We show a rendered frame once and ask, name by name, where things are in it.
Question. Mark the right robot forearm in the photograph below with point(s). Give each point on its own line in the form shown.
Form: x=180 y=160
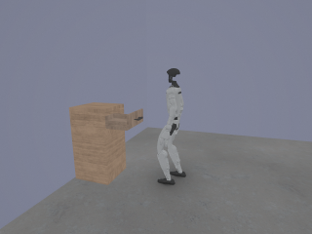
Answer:
x=179 y=114

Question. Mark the left robot forearm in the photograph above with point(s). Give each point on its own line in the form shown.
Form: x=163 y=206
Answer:
x=170 y=122

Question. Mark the left robot foot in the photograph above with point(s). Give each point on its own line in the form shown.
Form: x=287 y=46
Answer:
x=171 y=181

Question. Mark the drawer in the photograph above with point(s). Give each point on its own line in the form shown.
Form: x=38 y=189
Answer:
x=123 y=122

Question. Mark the robot right upper arm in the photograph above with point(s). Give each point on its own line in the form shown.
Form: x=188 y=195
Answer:
x=181 y=102

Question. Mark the cabinet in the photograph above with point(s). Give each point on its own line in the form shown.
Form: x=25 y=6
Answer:
x=99 y=153

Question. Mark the robot left upper arm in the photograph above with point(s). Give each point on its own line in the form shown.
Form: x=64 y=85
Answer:
x=172 y=98

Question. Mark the left robot shin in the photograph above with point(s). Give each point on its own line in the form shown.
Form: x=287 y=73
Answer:
x=164 y=163

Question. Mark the robot left hand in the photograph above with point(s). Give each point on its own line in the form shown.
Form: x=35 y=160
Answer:
x=165 y=135

